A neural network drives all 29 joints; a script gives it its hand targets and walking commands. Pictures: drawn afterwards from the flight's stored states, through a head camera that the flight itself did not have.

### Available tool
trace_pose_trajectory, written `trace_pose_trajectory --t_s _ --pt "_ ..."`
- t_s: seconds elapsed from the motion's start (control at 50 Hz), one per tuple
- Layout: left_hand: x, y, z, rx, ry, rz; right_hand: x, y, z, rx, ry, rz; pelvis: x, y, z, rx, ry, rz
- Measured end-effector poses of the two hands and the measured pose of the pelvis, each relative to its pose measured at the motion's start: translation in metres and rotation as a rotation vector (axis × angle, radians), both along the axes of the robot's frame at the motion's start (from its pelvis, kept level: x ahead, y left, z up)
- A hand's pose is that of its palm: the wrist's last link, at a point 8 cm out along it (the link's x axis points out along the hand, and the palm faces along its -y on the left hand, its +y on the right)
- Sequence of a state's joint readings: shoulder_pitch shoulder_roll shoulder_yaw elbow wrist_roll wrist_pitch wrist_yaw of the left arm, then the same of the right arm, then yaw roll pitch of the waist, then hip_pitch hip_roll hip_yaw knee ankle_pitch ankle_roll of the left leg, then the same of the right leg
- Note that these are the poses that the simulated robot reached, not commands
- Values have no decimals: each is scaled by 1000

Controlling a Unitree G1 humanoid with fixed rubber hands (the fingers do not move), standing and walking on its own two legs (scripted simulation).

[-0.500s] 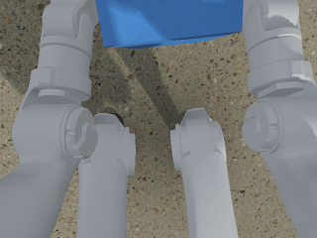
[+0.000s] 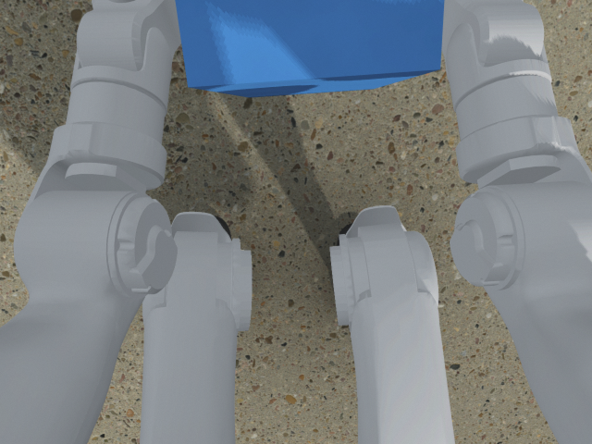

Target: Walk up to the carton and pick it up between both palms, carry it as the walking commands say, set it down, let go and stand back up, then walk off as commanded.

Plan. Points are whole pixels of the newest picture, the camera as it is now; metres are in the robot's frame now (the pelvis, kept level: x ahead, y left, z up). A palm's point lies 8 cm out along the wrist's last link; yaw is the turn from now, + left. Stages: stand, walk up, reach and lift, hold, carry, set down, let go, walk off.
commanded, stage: set down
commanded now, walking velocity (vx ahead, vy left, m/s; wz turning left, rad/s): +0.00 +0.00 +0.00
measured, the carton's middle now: out of the picture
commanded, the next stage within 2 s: none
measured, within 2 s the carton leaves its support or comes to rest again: neither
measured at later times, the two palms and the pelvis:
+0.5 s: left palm out of the picture +0.56 +0.11 -0.17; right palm out of the picture +0.56 -0.16 -0.18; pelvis +0.01 +0.00 -0.01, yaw +0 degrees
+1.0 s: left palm out of the picture +0.56 +0.11 -0.17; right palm out of the picture +0.55 -0.17 -0.18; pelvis +0.02 +0.01 -0.01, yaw +0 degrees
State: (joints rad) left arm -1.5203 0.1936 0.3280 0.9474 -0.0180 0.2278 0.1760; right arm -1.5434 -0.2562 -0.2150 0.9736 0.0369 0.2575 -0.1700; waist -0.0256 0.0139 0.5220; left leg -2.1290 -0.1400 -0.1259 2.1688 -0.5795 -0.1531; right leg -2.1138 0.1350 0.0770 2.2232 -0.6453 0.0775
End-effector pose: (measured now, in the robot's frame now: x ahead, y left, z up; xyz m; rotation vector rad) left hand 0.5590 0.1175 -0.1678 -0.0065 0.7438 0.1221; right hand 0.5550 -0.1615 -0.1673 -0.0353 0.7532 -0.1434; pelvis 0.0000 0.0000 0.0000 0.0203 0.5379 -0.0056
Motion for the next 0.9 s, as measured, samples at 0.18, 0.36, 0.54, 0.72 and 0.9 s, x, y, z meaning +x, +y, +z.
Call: trace_pose_trajectory --t_s 0.18,0.36,0.54,0.72,0.9 --pt "3 -2 -1 14 4 -26 1 -2 -7 45 -17 0 3 6 -3 -7 3 6" --pt "5 -4 -4 -7 -3 -45 1 -4 -10 54 -23 4 7 6 -6 -2 14 3" --pt "5 -3 -4 -11 -4 -32 0 -2 -8 44 -23 1 13 4 -9 2 55 -1" --pt "5 -3 -5 -19 -8 -37 -3 -5 -14 66 -8 6 23 5 -9 6 119 0" --pt "6 -3 -4 1 -13 -58 -3 -4 -13 44 -12 10 23 8 -10 4 120 -3"
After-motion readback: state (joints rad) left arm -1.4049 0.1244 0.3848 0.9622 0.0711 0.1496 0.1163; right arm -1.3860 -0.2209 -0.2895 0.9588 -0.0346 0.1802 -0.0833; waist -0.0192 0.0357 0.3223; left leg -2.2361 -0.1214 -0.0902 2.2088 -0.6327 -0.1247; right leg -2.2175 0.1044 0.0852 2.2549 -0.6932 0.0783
